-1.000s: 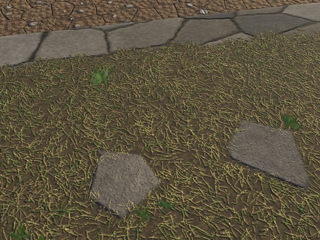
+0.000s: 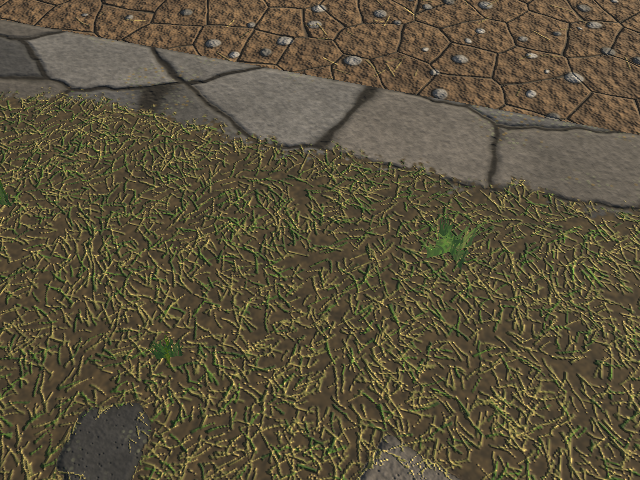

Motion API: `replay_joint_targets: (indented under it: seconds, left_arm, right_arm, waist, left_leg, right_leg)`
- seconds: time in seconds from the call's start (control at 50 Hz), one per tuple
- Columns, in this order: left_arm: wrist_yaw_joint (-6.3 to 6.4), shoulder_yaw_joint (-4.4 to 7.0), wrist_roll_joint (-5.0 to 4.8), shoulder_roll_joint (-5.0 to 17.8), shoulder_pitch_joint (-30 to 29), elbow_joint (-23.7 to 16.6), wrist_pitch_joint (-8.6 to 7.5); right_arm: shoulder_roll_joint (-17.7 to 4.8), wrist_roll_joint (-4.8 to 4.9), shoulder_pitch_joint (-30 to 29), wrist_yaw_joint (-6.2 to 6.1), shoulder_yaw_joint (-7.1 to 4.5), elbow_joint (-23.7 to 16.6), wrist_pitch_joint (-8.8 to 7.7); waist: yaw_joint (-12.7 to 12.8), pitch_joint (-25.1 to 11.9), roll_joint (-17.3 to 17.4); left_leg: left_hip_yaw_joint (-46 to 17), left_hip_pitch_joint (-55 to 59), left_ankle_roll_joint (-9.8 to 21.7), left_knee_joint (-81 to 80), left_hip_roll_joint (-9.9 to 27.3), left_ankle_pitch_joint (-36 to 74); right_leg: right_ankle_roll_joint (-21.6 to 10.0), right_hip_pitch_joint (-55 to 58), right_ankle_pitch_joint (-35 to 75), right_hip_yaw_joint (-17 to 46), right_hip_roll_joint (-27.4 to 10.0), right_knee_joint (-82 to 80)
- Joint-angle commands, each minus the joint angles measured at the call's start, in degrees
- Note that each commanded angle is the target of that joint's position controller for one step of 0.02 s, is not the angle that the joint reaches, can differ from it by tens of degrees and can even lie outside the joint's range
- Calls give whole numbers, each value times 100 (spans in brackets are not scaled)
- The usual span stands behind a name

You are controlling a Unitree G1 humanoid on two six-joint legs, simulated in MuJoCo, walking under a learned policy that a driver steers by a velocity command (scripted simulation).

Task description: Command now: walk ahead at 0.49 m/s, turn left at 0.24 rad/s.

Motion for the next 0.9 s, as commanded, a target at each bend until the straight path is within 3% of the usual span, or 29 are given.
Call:
replay_joint_targets:
  seconds: [0.02,0.08,0.12,0.18,0.26,0.3,0.32,0.34,0.36,0.38,0.4,0.42,0.44,0.46,0.48,0.52,0.56,0.7,0.8,0.84,0.86,0.88,0.9]
  left_arm:
    - [-32,59,9,400,201,-124,-60]
    - [-1,131,-54,711,426,17,-62]
    - [34,156,-81,829,531,55,-11]
    - [47,151,-146,926,778,149,60]
    - [42,143,-198,998,1140,326,160]
    - [55,159,-203,1075,1103,355,229]
    - [66,154,-196,1099,1013,343,265]
    - [75,105,-162,979,1010,331,289]
    - [89,-10,-49,723,947,169,276]
    - [68,-220,-50,15,1540,61,148]
    - [54,-100,-164,548,1407,134,35]
    - [33,0,-273,885,950,-20,-22]
    - [58,-3,-237,847,655,-78,-14]
    - [78,14,-134,772,498,-102,22]
    - [80,31,-103,697,563,-101,92]
    - [77,9,-100,483,670,-63,230]
    - [88,10,-87,427,484,-135,307]
    - [-19,-17,-140,296,-671,-485,305]
    - [-193,-57,-152,225,-1375,-902,288]
    - [-285,-49,-154,245,-1472,-1057,280]
    - [-316,-20,-150,300,-1389,-1104,281]
    - [-326,34,-141,395,-1178,-1112,293]
    - [-319,137,-147,558,-640,-1023,310]
  right_arm:
    - [-229,-29,155,15,-65,-410,-58]
    - [-132,-106,-357,11,15,-656,-46]
    - [-126,-122,-768,35,57,-786,-76]
    - [-145,-74,-1338,90,86,-919,-112]
    - [-302,-1,-1898,181,59,-1178,-138]
    - [-425,-7,-1822,220,10,-1221,-168]
    - [-533,-28,-1476,219,-58,-1136,-178]
    - [-773,-49,-699,188,-198,-894,-178]
    - [-1226,-105,413,127,-352,-681,-167]
    - [-1773,-144,849,143,-466,-584,-110]
    - [-1225,-95,931,172,-327,-570,-126]
    - [-960,-84,491,183,-234,-639,-152]
    - [-797,-95,34,199,-176,-731,-155]
    - [-645,-123,-268,231,-138,-764,-157]
    - [-538,-156,-421,246,-108,-764,-180]
    - [-543,-135,-410,260,-125,-670,-242]
    - [-676,-143,-273,217,-173,-538,-276]
    - [-817,-178,134,50,-200,-170,-240]
    - [-849,-131,453,6,-210,101,-120]
    - [-919,-106,408,-24,-230,121,-36]
    - [-999,-103,307,-50,-246,85,3]
    - [-1097,-98,247,-84,-271,45,42]
    - [-1164,-105,190,-124,-287,8,96]
  waist:
    - [-93,-293,-532]
    - [-28,-61,-478]
    - [82,-30,-459]
    - [277,49,-533]
    - [408,152,-620]
    - [248,111,-656]
    - [-1,-56,-648]
    - [-348,-507,-528]
    - [-787,-1301,24]
    - [-545,-1895,1589]
    - [-652,-1925,1169]
    - [-545,-1190,822]
    - [-377,-848,408]
    - [-230,-565,191]
    - [-46,-495,283]
    - [98,-419,289]
    - [123,-264,174]
    - [-283,139,107]
    - [-520,389,54]
    - [-466,380,114]
    - [-362,266,200]
    - [-223,35,340]
    - [77,-317,442]
  left_leg:
    - [-65,-1049,7,-269,661,305]
    - [134,-1321,-129,-1227,822,690]
    - [236,-1297,-170,-2009,817,1337]
    - [472,-912,-221,-3005,608,2038]
    - [509,-803,-112,-3636,476,1905]
    - [585,-492,41,-3914,375,1581]
    - [706,51,136,-4087,237,1498]
    - [784,1082,283,-4188,111,1432]
    - [-217,2666,654,-4157,1005,1449]
    - [-2788,4452,1510,-4765,2271,569]
    - [-3581,4379,1514,-5242,2324,108]
    - [-2782,3757,1277,-5264,2148,410]
    - [-2041,3041,1141,-5334,1889,1034]
    - [-1565,2437,1075,-5513,1658,1498]
    - [-1227,2043,1012,-5688,1488,1778]
    - [-829,1670,1062,-5955,1340,2167]
    - [-497,1642,1102,-6114,1343,2504]
    - [592,1965,729,-6380,1276,2391]
    - [965,2877,609,-6075,1559,2706]
    - [1101,3148,516,-5723,1646,3442]
    - [1215,3185,443,-5410,1635,4349]
    - [1313,3207,375,-4967,1619,5452]
    - [1433,3134,291,-4198,1557,6370]
  right_leg:
    - [-1116,982,224,1805,-1561,-1452]
    - [-1247,798,557,1421,-1623,-1737]
    - [-1153,816,638,1120,-1529,-1777]
    - [-947,782,699,713,-1357,-1669]
    - [-806,1315,446,829,-1649,-1391]
    - [-701,1544,637,875,-1778,-1088]
    - [-594,1541,1263,759,-1687,-654]
    - [-449,1380,2003,498,-1399,297]
    - [-202,428,1293,136,-1047,2049]
    - [157,-1874,-1706,-69,-90,4111]
    - [79,-2554,-2468,724,-271,4972]
    - [-32,-2878,-1992,728,-571,5105]
    - [-33,-2662,-1464,598,-835,4887]
    - [2,-2449,-1128,572,-986,4555]
    - [22,-2097,-899,611,-1122,4308]
    - [96,-1802,-664,545,-1132,4042]
    - [177,-2047,-278,545,-1137,3683]
    - [125,-2253,1433,545,-861,1831]
    - [-42,-2573,1083,297,-753,1224]
    - [-164,-2493,551,73,-660,1119]
    - [-255,-2191,251,-120,-518,1089]
    - [-354,-1732,-40,-337,-310,1136]
    - [-482,-994,-214,-499,-66,1125]
Velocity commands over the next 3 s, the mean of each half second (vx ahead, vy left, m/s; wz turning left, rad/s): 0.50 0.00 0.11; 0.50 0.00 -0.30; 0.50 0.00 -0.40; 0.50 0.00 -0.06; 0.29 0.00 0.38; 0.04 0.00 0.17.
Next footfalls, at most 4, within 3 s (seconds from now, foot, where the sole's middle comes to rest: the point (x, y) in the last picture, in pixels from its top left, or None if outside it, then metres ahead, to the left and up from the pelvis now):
0.36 left None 0.35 0.16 -0.77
0.94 right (372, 397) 0.65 -0.07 -0.77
1.42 left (323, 276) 0.98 0.03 -0.77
1.94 right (447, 230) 1.13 -0.30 -0.77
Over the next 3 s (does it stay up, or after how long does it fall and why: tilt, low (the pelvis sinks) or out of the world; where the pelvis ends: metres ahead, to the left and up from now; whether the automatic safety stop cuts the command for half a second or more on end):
stays up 1.31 -0.27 0.00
